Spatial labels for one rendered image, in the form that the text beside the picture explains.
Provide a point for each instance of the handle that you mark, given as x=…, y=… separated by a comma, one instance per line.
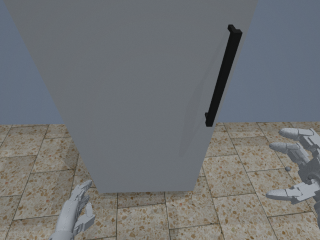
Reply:
x=228, y=58

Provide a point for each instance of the right robot hand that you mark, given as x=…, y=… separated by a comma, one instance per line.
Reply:
x=307, y=189

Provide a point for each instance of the robot left forearm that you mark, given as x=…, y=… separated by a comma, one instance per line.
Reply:
x=62, y=235

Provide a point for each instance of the fridge door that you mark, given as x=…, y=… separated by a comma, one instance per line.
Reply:
x=132, y=81

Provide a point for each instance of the left robot hand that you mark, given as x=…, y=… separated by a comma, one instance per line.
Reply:
x=68, y=218

